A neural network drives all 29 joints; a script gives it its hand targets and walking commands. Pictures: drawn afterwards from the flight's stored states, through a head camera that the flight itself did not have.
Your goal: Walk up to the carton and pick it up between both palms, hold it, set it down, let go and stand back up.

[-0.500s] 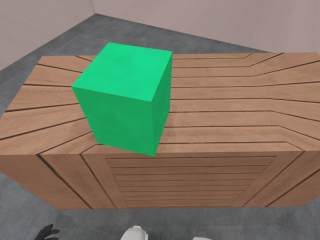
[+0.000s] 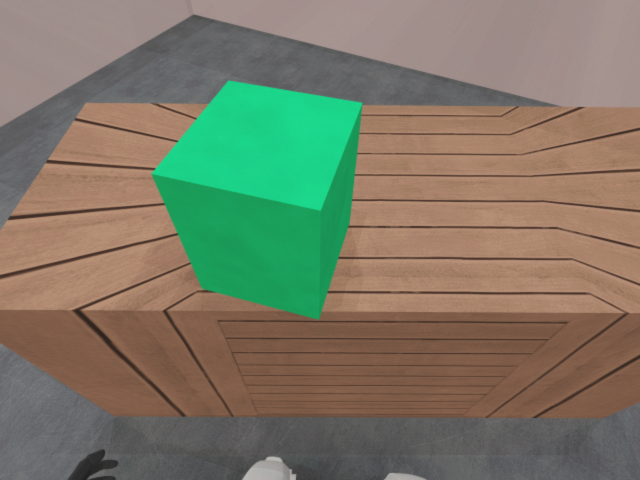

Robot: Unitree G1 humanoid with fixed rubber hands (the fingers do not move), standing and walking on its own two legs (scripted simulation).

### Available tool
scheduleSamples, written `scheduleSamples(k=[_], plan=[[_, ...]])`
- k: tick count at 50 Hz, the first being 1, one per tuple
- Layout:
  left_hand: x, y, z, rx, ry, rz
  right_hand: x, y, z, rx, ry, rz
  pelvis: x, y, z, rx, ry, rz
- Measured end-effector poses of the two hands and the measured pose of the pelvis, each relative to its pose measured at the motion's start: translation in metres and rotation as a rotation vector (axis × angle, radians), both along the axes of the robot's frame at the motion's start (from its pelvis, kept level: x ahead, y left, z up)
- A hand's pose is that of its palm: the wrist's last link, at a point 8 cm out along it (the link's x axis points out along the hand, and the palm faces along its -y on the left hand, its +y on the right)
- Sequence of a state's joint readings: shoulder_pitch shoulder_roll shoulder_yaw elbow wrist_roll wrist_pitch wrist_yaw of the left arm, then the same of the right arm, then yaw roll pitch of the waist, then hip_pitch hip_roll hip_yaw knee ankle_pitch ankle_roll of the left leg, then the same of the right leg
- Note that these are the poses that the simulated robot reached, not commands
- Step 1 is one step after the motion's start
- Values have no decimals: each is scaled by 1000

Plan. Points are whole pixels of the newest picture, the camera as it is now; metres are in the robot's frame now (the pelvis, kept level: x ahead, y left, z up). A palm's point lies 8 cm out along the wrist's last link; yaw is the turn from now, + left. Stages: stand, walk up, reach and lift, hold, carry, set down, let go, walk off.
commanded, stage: walk up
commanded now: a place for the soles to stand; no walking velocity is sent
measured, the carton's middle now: (275, 203) +0.49 +0.09 +0.04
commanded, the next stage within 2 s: none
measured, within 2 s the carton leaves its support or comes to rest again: neither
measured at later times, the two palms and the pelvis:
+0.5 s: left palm out of the picture +0.09 +0.34 -0.10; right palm out of the picture +0.05 -0.31 -0.09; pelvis -0.02 +0.01 -0.01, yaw +1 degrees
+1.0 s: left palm out of the picture +0.08 +0.28 -0.08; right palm out of the picture +0.02 -0.37 -0.09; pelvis -0.03 -0.04 +0.01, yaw -1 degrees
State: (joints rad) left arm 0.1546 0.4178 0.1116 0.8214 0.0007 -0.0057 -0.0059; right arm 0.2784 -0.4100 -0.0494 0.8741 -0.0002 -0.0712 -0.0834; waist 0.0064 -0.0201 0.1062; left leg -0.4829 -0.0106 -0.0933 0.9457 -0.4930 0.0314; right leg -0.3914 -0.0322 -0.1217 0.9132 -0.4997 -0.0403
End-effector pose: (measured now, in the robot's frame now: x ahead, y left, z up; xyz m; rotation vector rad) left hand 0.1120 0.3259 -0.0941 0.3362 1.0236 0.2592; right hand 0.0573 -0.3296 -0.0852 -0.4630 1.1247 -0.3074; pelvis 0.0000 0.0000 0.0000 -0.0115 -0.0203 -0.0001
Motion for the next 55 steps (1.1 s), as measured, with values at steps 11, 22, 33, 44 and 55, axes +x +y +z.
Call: scheduleSamples(k=[11,22,33,44,55], plan=[[-5,-6,-15,-44,1,2,-6,-6,7,-41,-8,2,-7,-1,-5,3,-20,6],[-17,4,3,-7,-22,5,-12,5,-1,0,-22,11,-18,4,-1,-3,-38,10],[-33,7,-16,-53,21,19,-21,9,2,-27,-16,15,-27,10,-7,-4,-60,18],[-39,-44,-14,-32,39,1,-34,-43,-6,-20,-9,-7,-35,-40,-8,43,-61,0],[-28,-30,23,54,20,-5,-33,-30,-10,37,8,-19,-30,-35,7,14,-21,-14]])
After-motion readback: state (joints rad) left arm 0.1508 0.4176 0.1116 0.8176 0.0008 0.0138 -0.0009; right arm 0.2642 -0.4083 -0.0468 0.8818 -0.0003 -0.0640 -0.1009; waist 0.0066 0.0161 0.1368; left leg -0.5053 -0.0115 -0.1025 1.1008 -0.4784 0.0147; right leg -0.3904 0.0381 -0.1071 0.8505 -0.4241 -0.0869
